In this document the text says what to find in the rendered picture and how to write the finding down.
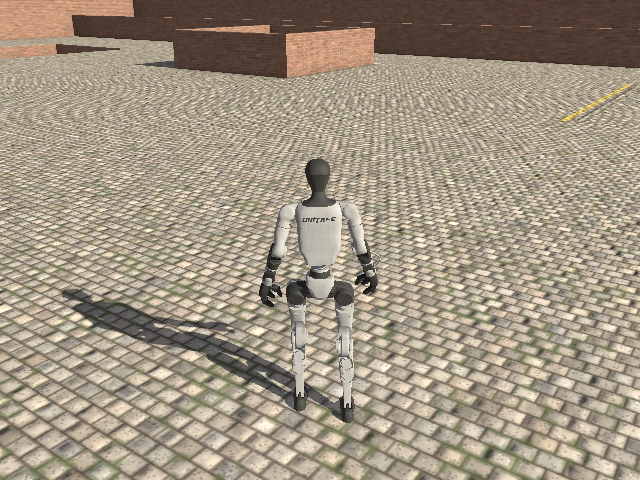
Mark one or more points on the right robot hand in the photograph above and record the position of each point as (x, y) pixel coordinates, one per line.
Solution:
(365, 280)

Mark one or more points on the left robot hand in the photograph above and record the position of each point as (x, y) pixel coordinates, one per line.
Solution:
(265, 291)

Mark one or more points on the humanoid robot head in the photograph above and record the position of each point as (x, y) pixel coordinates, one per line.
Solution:
(317, 173)

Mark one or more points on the robot left upper arm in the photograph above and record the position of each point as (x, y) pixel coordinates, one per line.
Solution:
(286, 213)

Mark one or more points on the robot right upper arm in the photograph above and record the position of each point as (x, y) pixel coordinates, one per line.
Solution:
(350, 211)

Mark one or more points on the left robot forearm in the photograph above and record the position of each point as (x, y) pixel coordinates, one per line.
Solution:
(271, 268)

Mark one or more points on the right robot forearm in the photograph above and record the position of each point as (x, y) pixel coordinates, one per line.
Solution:
(367, 262)

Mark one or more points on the left robot foot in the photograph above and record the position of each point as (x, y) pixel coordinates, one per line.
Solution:
(300, 402)

